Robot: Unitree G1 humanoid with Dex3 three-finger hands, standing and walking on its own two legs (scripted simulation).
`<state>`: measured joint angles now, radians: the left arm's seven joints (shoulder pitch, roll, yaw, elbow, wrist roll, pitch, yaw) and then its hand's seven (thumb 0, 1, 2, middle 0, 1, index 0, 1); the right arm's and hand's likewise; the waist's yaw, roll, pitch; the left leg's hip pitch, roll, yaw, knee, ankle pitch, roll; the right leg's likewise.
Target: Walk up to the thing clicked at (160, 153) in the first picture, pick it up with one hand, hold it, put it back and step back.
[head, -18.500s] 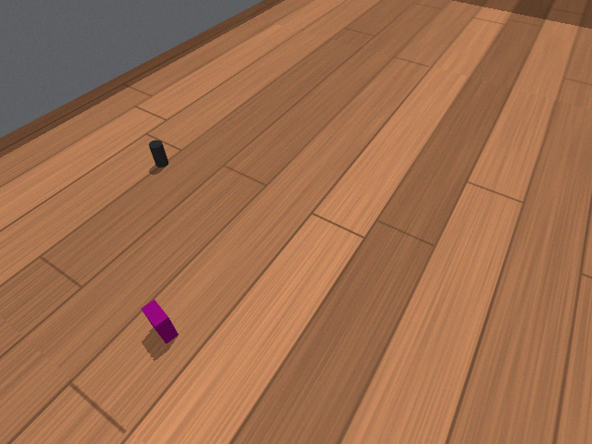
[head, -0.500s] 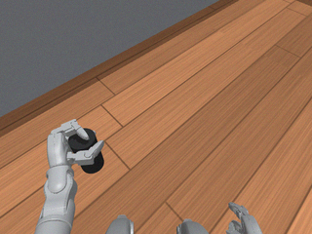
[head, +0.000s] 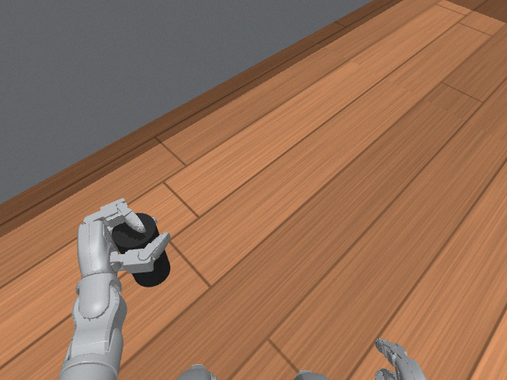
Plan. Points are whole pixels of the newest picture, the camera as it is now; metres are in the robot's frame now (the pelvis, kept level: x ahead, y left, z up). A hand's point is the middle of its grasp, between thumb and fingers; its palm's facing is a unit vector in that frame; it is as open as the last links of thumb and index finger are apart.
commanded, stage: hold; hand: left
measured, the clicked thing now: (143, 251) +0.33 +0.18 -0.02
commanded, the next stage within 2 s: none
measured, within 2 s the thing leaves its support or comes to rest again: neither
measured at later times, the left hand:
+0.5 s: hand (136, 237) +0.32 +0.18 +0.04, palm faces +0.24 -0.97 -0.02, open 5.9 cm
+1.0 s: hand (138, 236) +0.32 +0.17 +0.05, palm faces +0.23 -0.97 -0.03, open 5.9 cm
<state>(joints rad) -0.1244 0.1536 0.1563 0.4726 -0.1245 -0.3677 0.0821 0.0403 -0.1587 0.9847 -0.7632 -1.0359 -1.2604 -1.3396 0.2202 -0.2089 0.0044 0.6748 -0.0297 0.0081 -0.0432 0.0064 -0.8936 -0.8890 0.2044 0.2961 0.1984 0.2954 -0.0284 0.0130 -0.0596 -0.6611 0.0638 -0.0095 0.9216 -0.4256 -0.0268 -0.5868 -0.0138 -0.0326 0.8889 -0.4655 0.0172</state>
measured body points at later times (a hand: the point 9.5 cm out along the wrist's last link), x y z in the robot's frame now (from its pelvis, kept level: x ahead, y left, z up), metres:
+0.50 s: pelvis +0.00 +0.00 +0.01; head +0.04 +0.01 +0.46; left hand +0.30 +0.23 +0.05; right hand +0.13 -0.24 -0.10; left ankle +0.02 +0.13 -0.69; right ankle -0.01 -0.13 -0.69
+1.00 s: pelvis -0.01 +0.00 +0.01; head +0.03 +0.00 +0.46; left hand +0.30 +0.22 +0.05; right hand +0.12 -0.24 -0.10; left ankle +0.02 +0.13 -0.69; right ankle -0.01 -0.13 -0.69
